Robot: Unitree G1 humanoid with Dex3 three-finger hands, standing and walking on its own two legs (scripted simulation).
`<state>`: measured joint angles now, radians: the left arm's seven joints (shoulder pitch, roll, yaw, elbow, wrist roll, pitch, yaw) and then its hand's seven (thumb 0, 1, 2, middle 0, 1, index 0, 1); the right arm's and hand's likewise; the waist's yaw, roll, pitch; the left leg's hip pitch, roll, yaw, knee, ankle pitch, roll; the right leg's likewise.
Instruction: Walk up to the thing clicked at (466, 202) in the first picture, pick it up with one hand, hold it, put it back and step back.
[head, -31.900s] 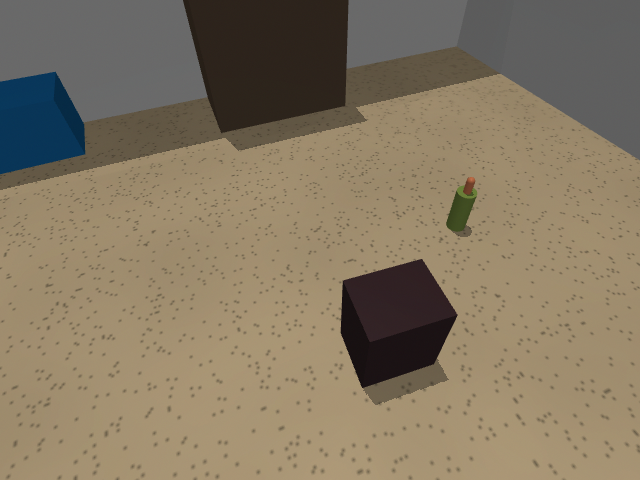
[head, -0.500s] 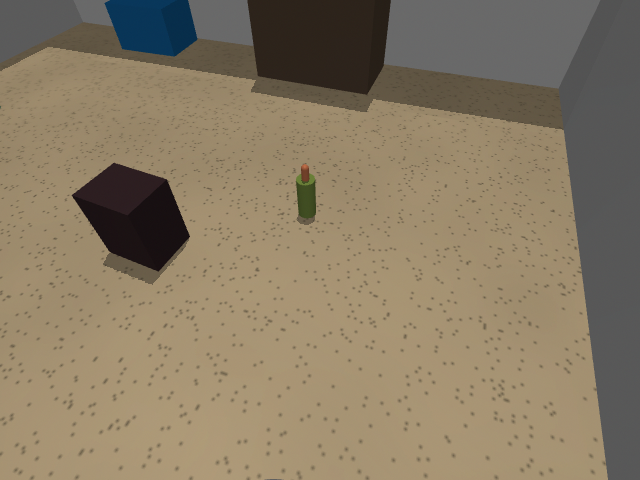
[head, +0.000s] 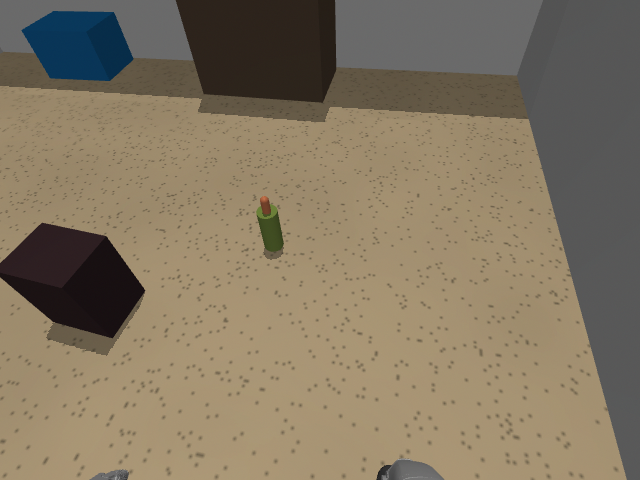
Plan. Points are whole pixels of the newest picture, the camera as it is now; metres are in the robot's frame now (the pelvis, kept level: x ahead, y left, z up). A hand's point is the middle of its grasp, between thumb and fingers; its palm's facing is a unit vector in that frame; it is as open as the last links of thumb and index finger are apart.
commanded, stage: walk up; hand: left
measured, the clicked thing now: (269, 222) +1.12 +0.22 -0.62
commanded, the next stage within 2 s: none
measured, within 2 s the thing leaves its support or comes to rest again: neither
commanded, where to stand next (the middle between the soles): +0.86 +0.00 m, yaw +2 degrees
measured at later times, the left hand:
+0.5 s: hand (149, 416) +0.26 +0.30 -0.16, palm faces +0.00 -0.94 -0.34, open 7.4 cm
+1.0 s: hand (201, 261) +0.53 +0.25 -0.11, palm faces +0.02 -0.91 -0.41, open 7.4 cm
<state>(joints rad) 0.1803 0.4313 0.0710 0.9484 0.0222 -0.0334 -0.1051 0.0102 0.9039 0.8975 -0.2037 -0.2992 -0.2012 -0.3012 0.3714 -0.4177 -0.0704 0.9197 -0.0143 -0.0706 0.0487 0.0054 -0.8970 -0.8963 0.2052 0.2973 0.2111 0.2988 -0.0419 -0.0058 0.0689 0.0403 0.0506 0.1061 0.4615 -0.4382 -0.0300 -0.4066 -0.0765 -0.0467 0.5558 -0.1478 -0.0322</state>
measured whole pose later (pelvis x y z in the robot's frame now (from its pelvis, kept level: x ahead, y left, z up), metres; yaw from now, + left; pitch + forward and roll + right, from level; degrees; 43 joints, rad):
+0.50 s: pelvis +0.23 +0.02 -0.01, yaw +1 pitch -3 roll -1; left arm 0.34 0.44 0.06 0.90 0.01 -0.04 -0.05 0.01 0.90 0.90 -0.21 -0.30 -0.20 -0.30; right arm 0.25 -0.42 -0.08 0.86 -0.03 -0.10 0.06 0.00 -0.90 -0.90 0.20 0.30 0.21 0.30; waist 0.02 -0.04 0.08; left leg -0.40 0.06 0.09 0.65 -0.20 0.03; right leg -0.22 -0.04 -0.02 0.92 -0.48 -0.04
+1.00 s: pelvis +0.45 -0.03 +0.00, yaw +1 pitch -3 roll +0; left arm 0.25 0.39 0.06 0.86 0.00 -0.09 -0.06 0.01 0.90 0.90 -0.20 -0.30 -0.20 -0.30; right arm 0.31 -0.44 -0.05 0.90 0.01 -0.04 0.04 0.01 -0.90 -0.90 0.20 0.30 0.21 0.30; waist 0.01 0.06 0.08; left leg -0.36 0.04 0.00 1.09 -0.43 0.04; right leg -0.31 -0.06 -0.10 0.61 -0.24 -0.02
